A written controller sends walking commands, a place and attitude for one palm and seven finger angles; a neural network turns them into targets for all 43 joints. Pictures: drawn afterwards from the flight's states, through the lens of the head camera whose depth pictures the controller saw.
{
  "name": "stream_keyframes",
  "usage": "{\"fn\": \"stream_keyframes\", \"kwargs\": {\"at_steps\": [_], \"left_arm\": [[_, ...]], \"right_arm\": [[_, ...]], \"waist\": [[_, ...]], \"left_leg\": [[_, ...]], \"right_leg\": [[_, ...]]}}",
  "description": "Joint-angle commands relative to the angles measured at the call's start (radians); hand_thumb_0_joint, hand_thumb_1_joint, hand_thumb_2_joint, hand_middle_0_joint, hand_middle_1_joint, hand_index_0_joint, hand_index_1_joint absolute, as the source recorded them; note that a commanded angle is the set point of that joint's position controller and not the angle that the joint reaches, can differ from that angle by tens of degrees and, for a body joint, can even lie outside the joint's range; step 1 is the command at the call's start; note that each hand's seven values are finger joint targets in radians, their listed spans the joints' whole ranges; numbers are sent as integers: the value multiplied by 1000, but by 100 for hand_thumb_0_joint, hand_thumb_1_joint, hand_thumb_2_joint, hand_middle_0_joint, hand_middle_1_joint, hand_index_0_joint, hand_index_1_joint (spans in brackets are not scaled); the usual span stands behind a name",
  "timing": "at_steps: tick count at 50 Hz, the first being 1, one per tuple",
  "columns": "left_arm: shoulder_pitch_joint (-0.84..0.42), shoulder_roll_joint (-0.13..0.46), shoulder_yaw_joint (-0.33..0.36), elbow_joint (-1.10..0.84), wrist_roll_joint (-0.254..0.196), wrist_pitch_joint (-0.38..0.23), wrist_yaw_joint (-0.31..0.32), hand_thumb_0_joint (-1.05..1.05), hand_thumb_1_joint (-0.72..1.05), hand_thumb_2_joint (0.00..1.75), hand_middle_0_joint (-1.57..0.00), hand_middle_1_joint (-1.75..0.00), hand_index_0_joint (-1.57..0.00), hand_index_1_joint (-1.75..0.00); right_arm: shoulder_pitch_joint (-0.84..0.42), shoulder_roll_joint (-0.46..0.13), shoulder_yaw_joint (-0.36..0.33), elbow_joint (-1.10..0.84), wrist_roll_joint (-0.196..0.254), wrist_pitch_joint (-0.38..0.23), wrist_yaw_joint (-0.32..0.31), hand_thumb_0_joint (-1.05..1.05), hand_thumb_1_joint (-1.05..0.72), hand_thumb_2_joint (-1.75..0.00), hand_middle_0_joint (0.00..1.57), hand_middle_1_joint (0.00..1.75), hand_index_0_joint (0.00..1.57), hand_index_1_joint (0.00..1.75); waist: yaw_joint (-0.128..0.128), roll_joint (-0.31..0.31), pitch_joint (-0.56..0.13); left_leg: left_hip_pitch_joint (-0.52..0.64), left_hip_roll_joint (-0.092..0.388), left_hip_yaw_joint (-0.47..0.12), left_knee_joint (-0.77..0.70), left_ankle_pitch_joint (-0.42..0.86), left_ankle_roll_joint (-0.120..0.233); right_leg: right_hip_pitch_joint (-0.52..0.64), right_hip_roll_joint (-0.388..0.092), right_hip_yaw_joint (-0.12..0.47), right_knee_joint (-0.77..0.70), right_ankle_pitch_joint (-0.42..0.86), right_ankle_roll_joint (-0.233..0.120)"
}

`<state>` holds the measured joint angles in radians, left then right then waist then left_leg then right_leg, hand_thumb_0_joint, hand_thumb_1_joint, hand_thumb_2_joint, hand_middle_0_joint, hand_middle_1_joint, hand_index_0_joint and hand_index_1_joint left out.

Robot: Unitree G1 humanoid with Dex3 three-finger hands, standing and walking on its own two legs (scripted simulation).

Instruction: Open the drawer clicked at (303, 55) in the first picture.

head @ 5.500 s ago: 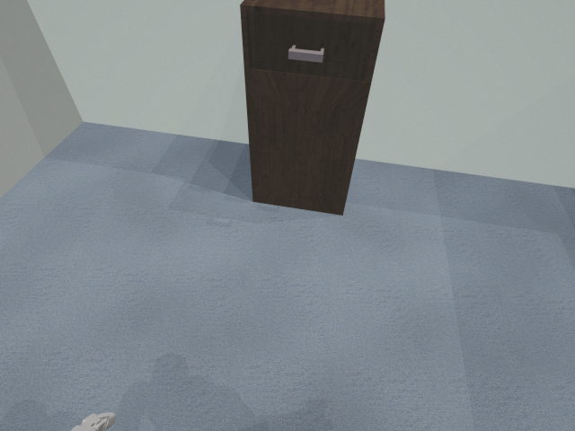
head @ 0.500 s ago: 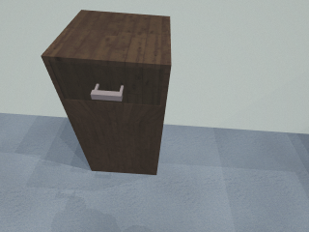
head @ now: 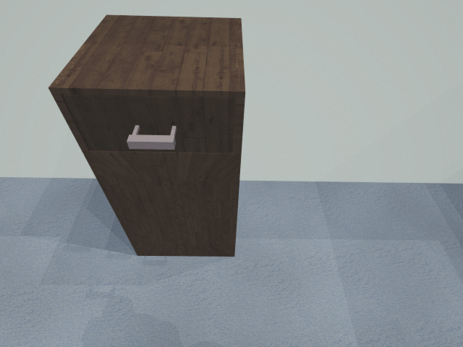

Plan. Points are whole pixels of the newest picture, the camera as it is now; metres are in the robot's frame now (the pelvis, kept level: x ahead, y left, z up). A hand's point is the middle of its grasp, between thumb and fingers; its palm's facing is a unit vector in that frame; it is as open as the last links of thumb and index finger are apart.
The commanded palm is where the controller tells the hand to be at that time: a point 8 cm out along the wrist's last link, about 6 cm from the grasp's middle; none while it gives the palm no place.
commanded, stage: look again from close up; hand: left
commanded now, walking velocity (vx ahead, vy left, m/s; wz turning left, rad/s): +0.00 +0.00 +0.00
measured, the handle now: (153, 135) +0.59 +0.24 +0.00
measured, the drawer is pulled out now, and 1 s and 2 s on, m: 0.00 0.00 0.00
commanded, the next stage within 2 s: shuffle to correct the standing spot in 0.44 s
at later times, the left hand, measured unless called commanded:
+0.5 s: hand out of the picture +0.00 +0.18 -0.18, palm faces +0.02 -0.98 -0.20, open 7.4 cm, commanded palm none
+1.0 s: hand out of the picture +0.03 +0.17 -0.19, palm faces +0.08 -0.98 -0.16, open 7.3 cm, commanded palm none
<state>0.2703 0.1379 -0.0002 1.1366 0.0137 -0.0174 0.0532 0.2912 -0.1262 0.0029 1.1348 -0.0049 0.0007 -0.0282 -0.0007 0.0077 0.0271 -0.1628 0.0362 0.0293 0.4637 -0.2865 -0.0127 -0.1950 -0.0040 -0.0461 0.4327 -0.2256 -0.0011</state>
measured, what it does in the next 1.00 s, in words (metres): shifts its weight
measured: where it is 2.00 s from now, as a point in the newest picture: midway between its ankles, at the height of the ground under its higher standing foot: outside the picture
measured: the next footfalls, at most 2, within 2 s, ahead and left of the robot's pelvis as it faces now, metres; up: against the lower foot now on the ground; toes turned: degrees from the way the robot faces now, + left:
right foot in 1.22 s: +0.12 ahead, -0.11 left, +0.00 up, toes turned -1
left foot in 1.64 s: +0.14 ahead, +0.11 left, +0.00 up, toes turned +4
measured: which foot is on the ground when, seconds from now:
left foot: down 0.00-1.00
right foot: down 0.00-0.94, up 0.96-1.00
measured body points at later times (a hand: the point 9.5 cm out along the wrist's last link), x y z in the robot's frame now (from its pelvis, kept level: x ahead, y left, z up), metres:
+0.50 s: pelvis +0.00 +0.01 +0.00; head +0.01 +0.00 +0.45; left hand +0.00 +0.23 -0.16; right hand +0.00 -0.21 -0.17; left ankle -0.03 +0.12 -0.74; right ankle +0.00 -0.12 -0.74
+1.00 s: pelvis +0.08 +0.01 -0.01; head +0.11 +0.02 +0.43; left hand +0.03 +0.22 -0.18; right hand +0.08 -0.21 -0.17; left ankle -0.01 +0.11 -0.74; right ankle +0.01 -0.11 -0.71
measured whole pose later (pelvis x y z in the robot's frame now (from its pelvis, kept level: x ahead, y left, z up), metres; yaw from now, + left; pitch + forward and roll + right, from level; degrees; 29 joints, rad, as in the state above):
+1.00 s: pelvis +0.08 +0.01 -0.01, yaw +1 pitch +1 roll +0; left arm 0.36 0.14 0.03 1.13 0.02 -0.01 0.03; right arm 0.32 -0.13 0.00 1.09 -0.02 -0.06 -0.04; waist 0.00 -0.03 0.03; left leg -0.14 0.02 0.09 0.57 -0.44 0.03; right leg -0.29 -0.03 -0.05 0.86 -0.54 -0.02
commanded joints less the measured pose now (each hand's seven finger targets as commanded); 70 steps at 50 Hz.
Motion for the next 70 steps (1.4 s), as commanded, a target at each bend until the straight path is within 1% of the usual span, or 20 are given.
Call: {"fn": "stream_keyframes", "kwargs": {"at_steps": [1, 3, 12, 27, 33, 37, 41, 43, 45, 46, 47, 48, 51, 59, 60, 61, 62, 64, 66, 70], "left_arm": [[47, 148, 15, -55, 0, -31, -3, 0, 90, 90, -20, -30, -20, -30], [39, 125, 12, -71, -1, -24, -11, 0, 90, 90, -20, -30, -20, -30], [58, 101, 6, -70, -2, -4, -20, 0, 90, 90, -20, -30, -20, -30], [71, 101, 16, -62, -1, -8, -22, 0, 90, 90, -20, -30, -20, -30], [89, 103, 30, -64, 12, -6, -39, 0, 90, 90, -20, -30, -20, -30], [134, 116, 42, -57, 12, -17, -44, 0, 90, 90, -20, -30, -20, -30], [228, 162, 68, -31, 10, -32, -35, 0, 90, 90, -20, -30, -20, -30], [216, 158, 70, -35, 15, -37, -31, 0, 90, 90, -20, -30, -20, -30], [137, 114, 60, -57, 12, -25, -28, 0, 90, 90, -20, -30, -20, -30], [105, 68, 46, -78, 5, -24, -29, 0, 90, 90, -20, -30, -20, -30], [60, 39, 33, -96, -1, -28, -20, 0, 90, 90, -20, -30, -20, -30], [34, 61, 38, -102, -2, -21, -13, 0, 90, 90, -20, -30, -20, -30], [-11, 45, 41, -105, 0, -12, -18, 0, 90, 90, -20, -30, -20, -30], [116, 94, 62, -104, 7, 6, -25, 0, 90, 90, -20, -30, -20, -30], [157, 124, 67, -97, 10, -1, -21, 0, 90, 90, -20, -30, -20, -30], [182, 187, 81, -96, 16, -10, -13, 0, 90, 90, -20, -30, -20, -30], [223, 234, 91, -87, 11, -12, -10, 0, 90, 90, -20, -30, -20, -30], [155, 202, 79, -106, 9, -9, -3, 0, 90, 90, -20, -30, -20, -30], [30, 159, 66, -156, 13, 4, 3, 0, 90, 90, -20, -30, -20, -30], [13, 188, 77, -185, 18, 6, -2, 0, 90, 90, -20, -30, -20, -30]], "right_arm": [[68, -80, -8, -95, -14, -20, 12, 0, -90, -90, 20, 30, 20, 30], [84, -90, -6, -103, -16, -30, 11, 0, -90, -90, 20, 30, 20, 30], [83, -121, -2, -106, -13, -34, 1, 0, -90, -90, 20, 30, 20, 30], [84, -112, 0, -68, -10, -39, -5, 0, -90, -90, 20, 30, 20, 30], [86, -120, -11, -66, -19, -32, 4, 0, -90, -90, 20, 30, 20, 30], [83, -98, -12, -80, -19, -40, 8, 0, -90, -90, 20, 30, 20, 30], [50, -58, -8, -102, -17, -52, 9, 0, -90, -90, 20, 30, 20, 30], [47, -56, -7, -104, -13, -62, 13, 0, -90, -90, 20, 30, 20, 30], [153, -64, -8, -51, -10, -68, 10, 0, -90, -90, 20, 30, 20, 30], [257, -129, -21, -12, -20, -73, -4, 0, -90, -90, 20, 30, 20, 30], [335, -161, -24, 13, -20, -69, -19, 0, -90, -90, 20, 30, 20, 30], [331, -163, -16, 29, -20, -57, -29, 0, -90, -90, 20, 30, 20, 30], [194, -138, -13, -24, -26, -48, -32, 0, -90, -90, 20, 30, 20, 30], [69, -180, -58, -80, -8, -25, -29, 0, -90, -90, 20, 30, 20, 30], [69, -170, -63, -89, -5, -22, -25, 0, -90, -90, 20, 30, 20, 30], [105, -139, -69, -93, 1, -19, -20, 0, -90, -90, 20, 30, 20, 30], [128, -89, -66, -99, 9, -19, -18, 0, -90, -90, 20, 30, 20, 30], [53, -68, -60, -117, 13, 3, -19, 0, -90, -90, 20, 30, 20, 30], [7, -54, -57, -114, 5, 18, -6, 0, -90, -90, 20, 30, 20, 30], [0, -56, -55, -123, -4, 36, 10, 0, -90, -90, 20, 30, 20, 30]], "waist": [[-20, 14, 0], [-17, 65, -6], [4, 13, 88], [5, 5, 25], [9, 26, 99], [21, -62, 122], [38, -171, 88], [31, -157, 63], [-34, -34, 34], [-64, 146, -17], [-85, 285, -19], [-77, 296, 2], [-39, 146, 77], [59, 123, -8], [68, 68, -52], [67, -74, -116], [74, -221, -189], [70, -274, -168], [31, -156, -50], [22, -129, -67]], "left_leg": [[-65, 25, -40, 4, 1, 25], [-75, 49, -66, -25, 73, 39], [-150, 69, -97, -115, 40, 57], [-68, 62, -62, -90, 149, 54], [-134, 64, -78, -90, -162, 80], [-188, 19, -22, 34, -109, 74], [-288, -28, 64, 251, -143, 50], [-259, -16, 60, 184, -169, 52], [12, 15, 26, -25, 141, 62], [183, 157, -133, -8, 577, 120], [303, 303, -261, -34, 1121, 206], [342, 328, -236, -9, 1392, 243], [222, 270, -133, -37, 1184, 201], [119, 181, -13, 70, 911, 101], [86, 141, 8, 131, 779, 77], [-49, 55, 41, 301, 446, 44], [-167, -69, 52, 522, -243, 17], [-197, -36, -92, 691, -359, 26], [-230, -18, -69, 688, -271, 13], [-206, -30, -16, 552, -190, -17]], "right_leg": [[-52, -139, 137, -58, -58, -64], [-51, -97, 103, -18, -67, -52], [-24, -75, 70, 13, 4, -33], [5, -94, 76, 11, 112, -32], [-62, -71, 79, 35, -209, -59], [-34, -109, 159, -2, -205, -92], [87, -261, 333, -89, 24, -190], [118, -261, 273, -34, 217, -200], [-27, -146, 93, 153, 341, -120], [-174, -44, -16, 352, 215, -56], [-344, 8, -58, 507, -276, -23], [-410, -20, 11, 584, -428, -22], [-374, -68, 8, 507, -337, -21], [-57, -28, -68, 108, 131, -23], [21, -57, -41, 86, 380, -34], [159, -202, 133, 148, 787, -99], [265, -389, 289, 102, 1183, -228], [165, -393, 298, 35, 1021, -281], [17, -326, 192, -16, 756, -233], [-23, -291, 145, -55, 593, -204]]}}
